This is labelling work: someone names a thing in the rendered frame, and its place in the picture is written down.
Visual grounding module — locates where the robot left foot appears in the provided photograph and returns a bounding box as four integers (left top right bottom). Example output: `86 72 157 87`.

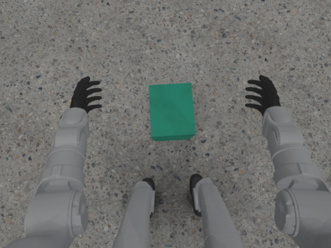
142 178 155 218

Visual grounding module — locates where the carton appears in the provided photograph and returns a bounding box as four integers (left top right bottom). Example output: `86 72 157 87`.
149 83 195 141

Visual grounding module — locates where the robot left hand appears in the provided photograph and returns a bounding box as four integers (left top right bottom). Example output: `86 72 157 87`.
70 76 102 114

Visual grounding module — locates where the robot right hand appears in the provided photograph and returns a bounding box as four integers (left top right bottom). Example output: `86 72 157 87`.
245 75 281 116

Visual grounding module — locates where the robot right foot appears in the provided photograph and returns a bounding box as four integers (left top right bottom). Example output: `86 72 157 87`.
190 174 202 216

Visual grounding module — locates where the left robot upper arm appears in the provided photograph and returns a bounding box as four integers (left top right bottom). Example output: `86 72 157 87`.
4 189 88 248

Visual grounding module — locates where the left robot forearm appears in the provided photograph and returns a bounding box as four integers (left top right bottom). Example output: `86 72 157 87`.
24 107 90 236

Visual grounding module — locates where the right robot forearm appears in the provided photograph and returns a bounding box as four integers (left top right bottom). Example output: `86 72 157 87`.
262 106 331 194

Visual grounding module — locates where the right robot upper arm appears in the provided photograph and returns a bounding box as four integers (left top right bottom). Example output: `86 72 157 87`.
274 188 331 248

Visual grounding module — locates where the robot foot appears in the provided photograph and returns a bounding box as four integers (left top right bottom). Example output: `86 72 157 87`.
142 178 155 218
190 174 202 216

